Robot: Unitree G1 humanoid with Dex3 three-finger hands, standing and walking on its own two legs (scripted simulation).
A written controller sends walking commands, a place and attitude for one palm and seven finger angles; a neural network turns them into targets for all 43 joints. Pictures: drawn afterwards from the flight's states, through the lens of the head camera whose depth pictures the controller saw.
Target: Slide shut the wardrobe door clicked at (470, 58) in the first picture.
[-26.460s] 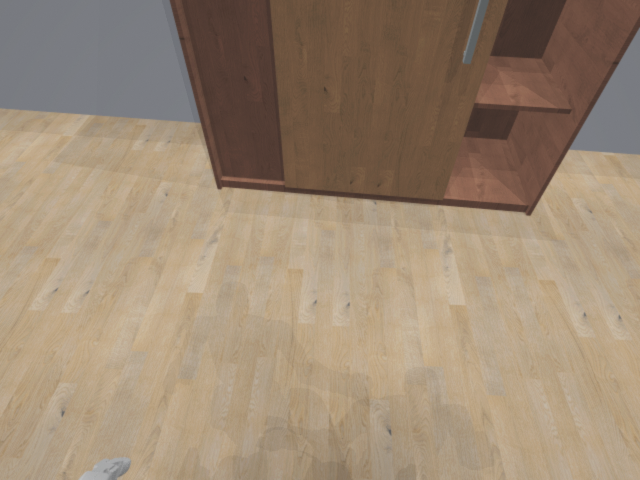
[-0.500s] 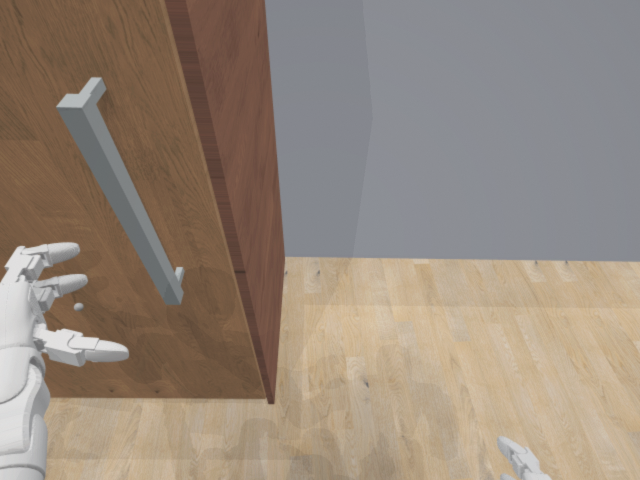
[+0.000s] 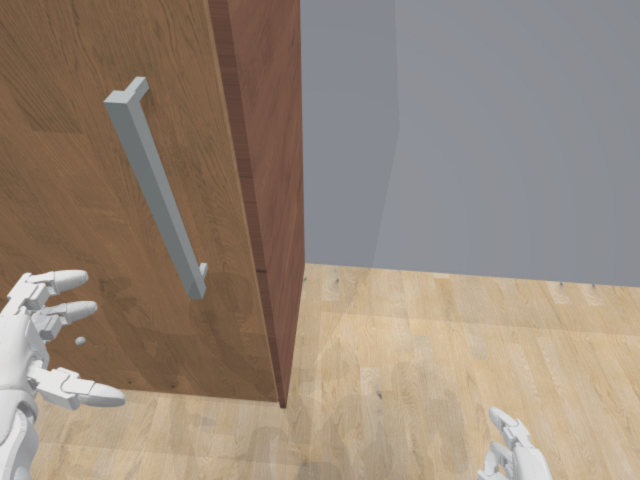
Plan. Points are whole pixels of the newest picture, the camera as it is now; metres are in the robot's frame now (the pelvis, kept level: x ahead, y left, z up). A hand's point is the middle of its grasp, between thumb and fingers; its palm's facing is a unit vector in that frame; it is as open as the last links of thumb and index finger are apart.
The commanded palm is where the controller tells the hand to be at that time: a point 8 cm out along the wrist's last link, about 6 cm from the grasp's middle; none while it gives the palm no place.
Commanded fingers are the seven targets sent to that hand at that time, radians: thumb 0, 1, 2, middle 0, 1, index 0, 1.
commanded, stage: draw the hand back to the body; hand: left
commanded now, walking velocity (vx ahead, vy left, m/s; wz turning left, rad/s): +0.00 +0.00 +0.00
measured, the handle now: (173, 209) +0.40 +0.25 +0.11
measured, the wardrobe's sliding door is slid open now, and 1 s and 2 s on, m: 0.00 0.00 0.00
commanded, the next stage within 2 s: step back with the hand held close in 1.52 s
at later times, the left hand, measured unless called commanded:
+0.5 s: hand (67, 341) +0.21 +0.29 +0.12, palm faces +0.17 -0.97 -0.15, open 14.4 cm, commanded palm +0.17 +0.32 +0.14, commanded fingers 0.00 -0.22 0.36 -0.24 -0.96 -0.24 -0.96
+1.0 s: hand (59, 305) +0.22 +0.27 +0.17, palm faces +0.44 -0.81 -0.38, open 10.1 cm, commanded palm +0.17 +0.31 +0.19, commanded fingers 0.00 0.68 0.80 -0.21 -0.43 -0.21 -0.43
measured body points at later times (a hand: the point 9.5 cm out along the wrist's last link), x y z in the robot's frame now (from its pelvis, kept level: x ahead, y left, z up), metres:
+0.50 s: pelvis -0.01 +0.00 +0.01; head -0.02 +0.01 +0.46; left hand +0.19 +0.34 +0.13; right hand +0.17 -0.24 -0.05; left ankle +0.00 +0.10 -0.71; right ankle +0.00 -0.12 -0.71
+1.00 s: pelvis +0.02 +0.01 +0.03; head +0.00 +0.00 +0.47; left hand +0.19 +0.32 +0.19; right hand +0.20 -0.21 -0.06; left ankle +0.00 +0.10 -0.71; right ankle +0.00 -0.12 -0.71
